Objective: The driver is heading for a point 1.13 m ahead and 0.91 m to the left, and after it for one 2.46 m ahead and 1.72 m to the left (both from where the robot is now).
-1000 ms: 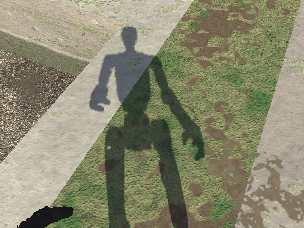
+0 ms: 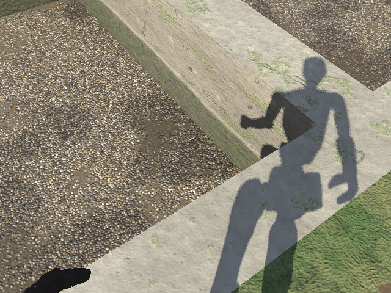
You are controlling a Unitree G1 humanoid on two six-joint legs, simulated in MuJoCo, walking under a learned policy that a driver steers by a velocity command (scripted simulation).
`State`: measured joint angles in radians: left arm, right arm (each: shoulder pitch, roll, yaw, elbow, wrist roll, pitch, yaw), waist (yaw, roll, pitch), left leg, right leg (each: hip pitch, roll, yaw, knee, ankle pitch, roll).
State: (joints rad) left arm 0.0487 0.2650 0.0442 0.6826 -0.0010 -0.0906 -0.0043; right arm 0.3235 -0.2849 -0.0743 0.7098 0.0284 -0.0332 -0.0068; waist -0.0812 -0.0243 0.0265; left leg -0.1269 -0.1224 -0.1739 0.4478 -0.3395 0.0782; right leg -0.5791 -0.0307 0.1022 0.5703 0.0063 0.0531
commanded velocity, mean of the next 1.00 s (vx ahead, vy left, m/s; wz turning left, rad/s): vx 0.50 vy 0.00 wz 0.58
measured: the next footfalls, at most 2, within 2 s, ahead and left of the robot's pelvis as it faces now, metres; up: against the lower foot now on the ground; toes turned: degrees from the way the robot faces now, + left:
right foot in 0.06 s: +0.21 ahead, -0.14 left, +0.00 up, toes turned +7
left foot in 0.52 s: +0.36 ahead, +0.16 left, +0.00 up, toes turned +21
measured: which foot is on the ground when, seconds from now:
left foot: down 0.00-0.08, up 0.10-0.50, down 0.52-1.00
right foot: up 0.00-0.04, down 0.06-0.54, up 0.56-1.00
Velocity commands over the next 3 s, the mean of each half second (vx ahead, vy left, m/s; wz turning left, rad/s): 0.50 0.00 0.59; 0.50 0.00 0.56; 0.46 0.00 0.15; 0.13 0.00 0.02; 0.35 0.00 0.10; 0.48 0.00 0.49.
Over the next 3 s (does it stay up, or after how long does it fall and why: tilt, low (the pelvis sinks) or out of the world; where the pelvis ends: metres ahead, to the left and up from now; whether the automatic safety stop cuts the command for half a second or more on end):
stays up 0.44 0.12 -0.02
